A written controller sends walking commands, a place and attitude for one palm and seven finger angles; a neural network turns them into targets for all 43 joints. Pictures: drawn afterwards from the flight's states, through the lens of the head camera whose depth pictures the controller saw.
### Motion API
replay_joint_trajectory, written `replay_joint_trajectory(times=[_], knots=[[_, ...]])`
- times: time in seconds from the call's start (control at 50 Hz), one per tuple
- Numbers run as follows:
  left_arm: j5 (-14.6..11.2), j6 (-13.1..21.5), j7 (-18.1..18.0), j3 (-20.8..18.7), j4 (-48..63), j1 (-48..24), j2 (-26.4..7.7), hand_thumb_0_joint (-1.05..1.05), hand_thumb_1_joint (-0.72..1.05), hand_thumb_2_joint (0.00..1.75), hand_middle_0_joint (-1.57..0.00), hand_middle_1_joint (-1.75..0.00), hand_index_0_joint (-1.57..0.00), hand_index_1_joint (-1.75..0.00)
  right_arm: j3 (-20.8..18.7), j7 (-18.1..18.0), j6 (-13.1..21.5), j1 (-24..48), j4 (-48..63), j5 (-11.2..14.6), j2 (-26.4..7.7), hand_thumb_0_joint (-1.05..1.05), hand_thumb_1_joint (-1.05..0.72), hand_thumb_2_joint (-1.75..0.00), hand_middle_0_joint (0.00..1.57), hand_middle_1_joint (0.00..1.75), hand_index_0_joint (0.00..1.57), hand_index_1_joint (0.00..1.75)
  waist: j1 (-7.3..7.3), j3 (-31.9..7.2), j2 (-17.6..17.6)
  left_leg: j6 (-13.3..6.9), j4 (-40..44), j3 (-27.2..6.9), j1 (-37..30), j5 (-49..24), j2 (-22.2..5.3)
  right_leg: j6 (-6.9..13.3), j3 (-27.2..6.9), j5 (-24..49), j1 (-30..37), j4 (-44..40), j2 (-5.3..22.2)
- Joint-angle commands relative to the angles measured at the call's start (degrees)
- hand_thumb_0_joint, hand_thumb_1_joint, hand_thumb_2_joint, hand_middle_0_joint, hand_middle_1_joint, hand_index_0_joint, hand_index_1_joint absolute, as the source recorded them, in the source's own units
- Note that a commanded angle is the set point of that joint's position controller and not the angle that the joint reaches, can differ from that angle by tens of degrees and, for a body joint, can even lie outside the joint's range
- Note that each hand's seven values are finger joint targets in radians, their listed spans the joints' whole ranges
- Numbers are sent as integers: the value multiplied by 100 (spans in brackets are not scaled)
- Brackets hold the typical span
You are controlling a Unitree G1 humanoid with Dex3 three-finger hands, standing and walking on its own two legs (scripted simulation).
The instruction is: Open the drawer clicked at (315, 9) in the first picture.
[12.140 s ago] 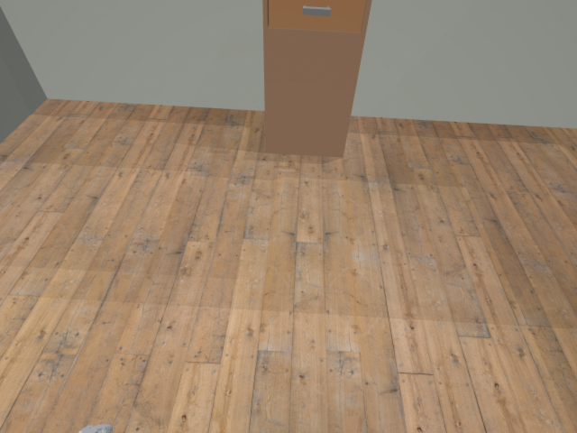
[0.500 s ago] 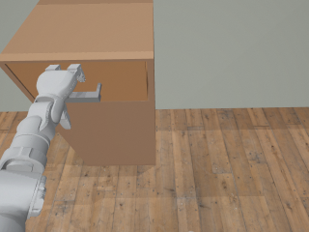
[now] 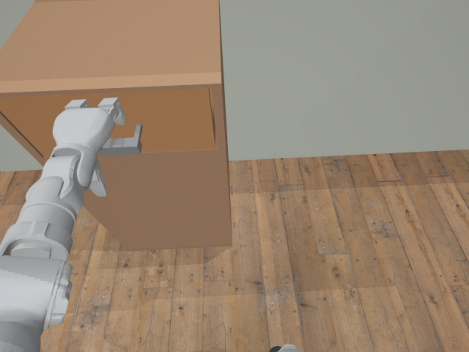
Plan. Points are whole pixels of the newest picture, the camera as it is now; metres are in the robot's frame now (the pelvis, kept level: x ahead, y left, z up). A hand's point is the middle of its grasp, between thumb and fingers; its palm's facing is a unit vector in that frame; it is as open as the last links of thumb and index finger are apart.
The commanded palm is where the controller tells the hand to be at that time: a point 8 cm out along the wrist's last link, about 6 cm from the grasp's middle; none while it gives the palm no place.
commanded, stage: lower the fingers behind the handle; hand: left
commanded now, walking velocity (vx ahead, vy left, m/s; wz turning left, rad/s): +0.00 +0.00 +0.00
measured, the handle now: (113, 138) +0.52 +0.25 +0.02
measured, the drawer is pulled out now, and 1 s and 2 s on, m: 0.00 0.00 0.00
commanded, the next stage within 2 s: lift the fingers back up to retry in 1.38 s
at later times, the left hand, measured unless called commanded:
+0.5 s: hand (98, 159) +0.45 +0.26 +0.03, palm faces -0.05 +0.00 -1.00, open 13.8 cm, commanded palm +0.44 +0.26 +0.08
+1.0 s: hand (100, 161) +0.45 +0.26 +0.03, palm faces -0.04 +0.02 -1.00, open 13.8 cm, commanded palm +0.44 +0.26 +0.05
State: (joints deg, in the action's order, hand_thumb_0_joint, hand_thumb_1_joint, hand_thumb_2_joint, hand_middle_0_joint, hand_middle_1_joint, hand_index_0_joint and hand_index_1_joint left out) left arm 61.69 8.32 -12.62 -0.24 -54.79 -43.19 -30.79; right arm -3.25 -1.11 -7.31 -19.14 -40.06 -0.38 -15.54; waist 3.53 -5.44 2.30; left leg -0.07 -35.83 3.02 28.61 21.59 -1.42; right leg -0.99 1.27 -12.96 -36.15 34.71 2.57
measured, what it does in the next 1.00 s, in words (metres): stands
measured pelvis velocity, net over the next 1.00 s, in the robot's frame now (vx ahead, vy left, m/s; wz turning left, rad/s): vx -0.02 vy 0.00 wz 0.00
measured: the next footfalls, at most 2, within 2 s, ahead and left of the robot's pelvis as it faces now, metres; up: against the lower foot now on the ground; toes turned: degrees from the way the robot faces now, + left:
none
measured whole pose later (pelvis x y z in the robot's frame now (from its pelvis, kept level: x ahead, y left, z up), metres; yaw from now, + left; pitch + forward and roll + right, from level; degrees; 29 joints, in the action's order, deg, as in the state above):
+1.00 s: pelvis -0.02 +0.00 -0.02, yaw +0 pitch +19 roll +0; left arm 62.6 7.9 -16.9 1.3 -60.6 -47.1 -32.4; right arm -2.5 -0.7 -6.0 -20.1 -40.2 -0.7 -16.2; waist 4.5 -7.7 1.8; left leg -0.4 -46.2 2.7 40.4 24.5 -1.4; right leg -1.1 1.0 -14.7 -47.2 43.2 2.8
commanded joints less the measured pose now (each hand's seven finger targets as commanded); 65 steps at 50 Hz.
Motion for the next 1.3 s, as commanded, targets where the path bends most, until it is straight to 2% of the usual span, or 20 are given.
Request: replay_joint_trajectory(times=[0.0,0.06,0.14,0.2,0.26,0.32,0.36,0.4,0.44,0.52,0.6,0.7,0.76,0.8,0.84,0.86,0.92,1.06,1.12,1.28], knots=[[-9,-64,-331,-423,981,-2565,-1579,0,-50,30,-30,-120,-30,-120,-312,-85,181,-459,421,-16,-884,0,-90,-90,20,30,20,30,48,-2126,-46,-177,318,-57,-294,-2317,275,289,64,1616,1802,-32,-341],[17,-16,-357,-437,1006,-2767,-1680,0,-50,30,-30,-120,-30,-120,-304,-102,200,-498,398,-32,-895,0,-90,-90,20,30,20,30,81,-2259,111,-181,268,-51,-265,-2291,286,286,23,1642,1802,12,-325],[-20,28,-362,-756,874,-2469,-1994,0,-50,30,-30,-120,-30,-120,-304,-118,207,-513,387,-58,-931,0,-90,-90,20,30,20,30,5,-2474,-141,-207,172,-10,-42,-2306,309,266,-16,1843,2037,111,-314],[8,26,-361,-609,767,-2343,-1849,0,-50,30,-30,-120,-30,-120,-299,-103,207,-519,381,-50,-922,0,-90,-90,20,30,20,30,16,-2358,-16,-194,127,17,26,-2293,303,267,-3,1851,1873,155,-318],[-10,86,-364,-746,817,-2183,-2000,0,-50,30,-30,-120,-30,-120,-315,-103,193,-534,371,-65,-939,0,-90,-90,20,30,20,30,-9,-2510,-2,-202,46,34,95,-2401,306,256,-43,2031,1957,224,-308],[7,131,-376,-355,813,-2218,-1468,0,-50,30,-30,-120,-30,-120,-357,-93,215,-568,362,-50,-905,0,-90,-90,20,30,20,30,124,-2281,82,-180,6,-5,-43,-2289,282,268,17,1720,1523,174,-340],[-8,246,-434,-549,1040,-2427,-1708,0,-50,30,-30,-120,-30,-120,-374,-101,222,-629,315,-80,-935,0,-90,-90,20,30,20,30,129,-2486,72,-189,-63,-52,-114,-2402,271,264,-7,1782,1543,222,-331],[19,222,-489,-355,941,-2411,-1451,0,-50,30,-30,-120,-30,-120,-378,-88,221,-621,287,-86,-899,0,-90,-90,20,30,20,30,171,-2426,196,-160,-92,-67,-152,-2428,271,278,32,1713,1365,255,-340],[-2,166,-526,-310,728,-2314,-1307,0,-50,30,-30,-120,-30,-120,-378,-58,220,-649,245,-89,-917,0,-90,-90,20,30,20,30,204,-2280,19,-155,-122,-109,-102,-2383,258,288,69,1585,1221,238,-355],[42,2,-565,-314,457,-2432,-1462,0,-50,30,-30,-120,-30,-120,-333,-50,211,-657,197,-86,-948,0,-90,-90,20,30,20,30,222,-2207,-20,-166,-118,-103,138,-1991,288,278,54,1387,1189,270,-339],[39,-62,-504,-178,329,-2297,-1241,0,-50,30,-30,-120,-30,-120,-325,-24,204,-679,218,-91,-932,0,-90,-90,20,30,20,30,203,-2200,30,-153,-166,-100,133,-2079,273,292,68,1407,1102,305,-349],[41,-50,-380,-140,82,-2172,-1254,0,-50,30,-30,-120,-30,-120,-280,-43,204,-685,284,-59,-962,0,-90,-90,20,30,20,30,238,-1912,-276,-180,-199,-103,470,-1661,283,281,65,1152,962,333,-350],[68,-10,-348,-166,10,-2061,-1290,0,-50,30,-30,-120,-30,-120,-278,-41,209,-734,298,-75,-965,0,-90,-90,20,30,20,30,194,-1995,-179,-176,-252,-94,531,-1599,287,292,53,1072,896,403,-343],[53,2,-352,-22,32,-2125,-1105,0,-50,30,-30,-120,-30,-120,-281,-43,238,-755,328,-61,-948,0,-90,-90,20,30,20,30,262,-1898,-299,-188,-292,-90,630,-1420,288,282,61,947,774,394,-348],[39,20,-346,-258,6,-2002,-1360,0,-50,30,-30,-120,-30,-120,-280,-43,230,-777,302,-71,-1002,0,-90,-90,20,30,20,30,192,-2034,-338,-189,-355,-106,685,-1493,291,301,48,1000,818,480,-353],[44,1,-352,-144,-64,-1959,-1246,0,-50,30,-30,-120,-30,-120,-281,-39,233,-789,325,-82,-975,0,-90,-90,20,30,20,30,213,-2091,-253,-190,-375,-82,697,-1435,297,285,29,974,787,492,-348],[65,-60,-355,17,-214,-2033,-1113,0,-50,30,-30,-120,-30,-120,-255,-37,253,-791,320,-40,-987,0,-90,-90,20,30,20,30,294,-1734,-337,-188,-390,-105,916,-1069,291,285,66,627,479,486,-353],[13,-139,-309,-71,-220,-2250,-1311,0,-50,30,-30,-120,-30,-120,-246,-51,288,-904,309,-44,-1018,0,-90,-90,20,30,20,30,320,-2051,-296,-202,-509,-116,964,-1040,296,267,33,630,495,586,-336],[3,-118,-256,25,-173,-2150,-1149,0,-50,30,-30,-120,-30,-120,-250,-57,289,-878,359,-35,-986,0,-90,-90,20,30,20,30,286,-2082,-198,-189,-510,-120,921,-1000,297,279,42,555,447,590,-346],[-21,-64,-242,43,-251,-2304,-1206,0,-50,30,-30,-120,-30,-120,-223,-89,343,-900,334,-9,-1004,0,-90,-90,20,30,20,30,383,-1799,-319,-216,-488,-161,1080,-581,288,263,35,169,238,514,-342]])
